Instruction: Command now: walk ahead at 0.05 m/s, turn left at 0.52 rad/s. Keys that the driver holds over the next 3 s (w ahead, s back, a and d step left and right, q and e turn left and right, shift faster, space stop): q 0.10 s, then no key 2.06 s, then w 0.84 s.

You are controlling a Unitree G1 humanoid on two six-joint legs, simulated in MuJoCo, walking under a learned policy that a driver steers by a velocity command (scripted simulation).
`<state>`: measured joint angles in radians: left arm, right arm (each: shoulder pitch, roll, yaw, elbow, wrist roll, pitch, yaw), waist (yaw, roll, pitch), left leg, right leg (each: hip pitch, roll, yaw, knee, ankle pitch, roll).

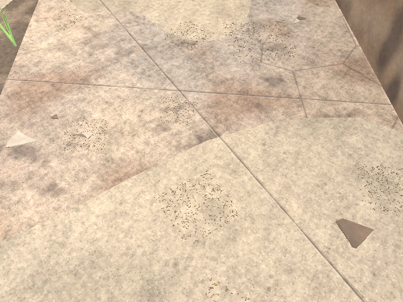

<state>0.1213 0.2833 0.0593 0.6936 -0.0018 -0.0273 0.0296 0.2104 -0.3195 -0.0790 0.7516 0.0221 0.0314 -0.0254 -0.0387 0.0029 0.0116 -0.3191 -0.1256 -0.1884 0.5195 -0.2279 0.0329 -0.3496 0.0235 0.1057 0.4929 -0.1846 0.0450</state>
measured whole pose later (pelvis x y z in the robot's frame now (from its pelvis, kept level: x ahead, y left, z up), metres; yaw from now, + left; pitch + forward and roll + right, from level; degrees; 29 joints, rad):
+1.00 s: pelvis +0.02 +0.03 +0.00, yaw +9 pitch -2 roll +0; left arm 0.20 0.26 0.04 0.98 0.01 0.00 0.04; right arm 0.19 -0.25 -0.03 0.91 -0.01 0.01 -0.01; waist 0.01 0.00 0.03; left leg -0.17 -0.04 -0.03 0.47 -0.27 0.03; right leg -0.17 -0.06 0.01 0.45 -0.24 0.06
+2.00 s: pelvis +0.02 +0.02 +0.00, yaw +9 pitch -1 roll +0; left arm 0.27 0.20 0.02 1.13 0.00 0.00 0.05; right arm 0.25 -0.20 -0.01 1.08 0.00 0.00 -0.03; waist 0.00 0.00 0.04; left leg -0.18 -0.02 -0.02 0.47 -0.27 0.02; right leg -0.20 -0.04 0.01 0.47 -0.25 0.05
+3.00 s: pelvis +0.34 +0.07 -0.01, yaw +8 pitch +1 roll +1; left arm 0.38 0.22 0.04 1.02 -0.03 -0.11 0.01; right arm 0.08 -0.24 -0.06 0.92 0.01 -0.10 0.04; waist 0.02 -0.01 0.05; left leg -0.38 -0.05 0.07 0.51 -0.14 0.07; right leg -0.28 -0.02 0.05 1.21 -0.41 -0.05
